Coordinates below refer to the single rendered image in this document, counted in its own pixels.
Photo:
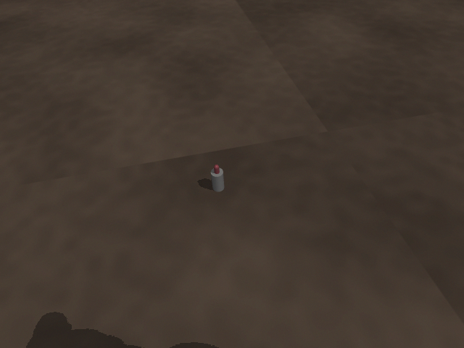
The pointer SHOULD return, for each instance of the bottle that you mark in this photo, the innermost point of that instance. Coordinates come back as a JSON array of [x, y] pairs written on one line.
[[217, 178]]

